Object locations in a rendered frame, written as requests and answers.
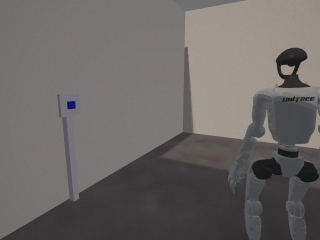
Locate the button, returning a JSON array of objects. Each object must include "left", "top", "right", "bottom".
[{"left": 67, "top": 101, "right": 76, "bottom": 109}]

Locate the robot left shin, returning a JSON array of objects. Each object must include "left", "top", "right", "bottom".
[{"left": 244, "top": 200, "right": 262, "bottom": 240}]

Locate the robot head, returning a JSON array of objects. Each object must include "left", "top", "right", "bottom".
[{"left": 276, "top": 47, "right": 310, "bottom": 88}]

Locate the panel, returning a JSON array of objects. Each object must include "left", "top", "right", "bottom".
[{"left": 57, "top": 93, "right": 81, "bottom": 202}]

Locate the robot left hand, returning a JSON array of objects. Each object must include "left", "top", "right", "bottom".
[{"left": 228, "top": 164, "right": 246, "bottom": 194}]

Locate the left robot forearm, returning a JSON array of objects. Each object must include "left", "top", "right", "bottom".
[{"left": 234, "top": 124, "right": 258, "bottom": 169}]

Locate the left robot upper arm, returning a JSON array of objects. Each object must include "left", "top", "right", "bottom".
[{"left": 251, "top": 88, "right": 274, "bottom": 138}]

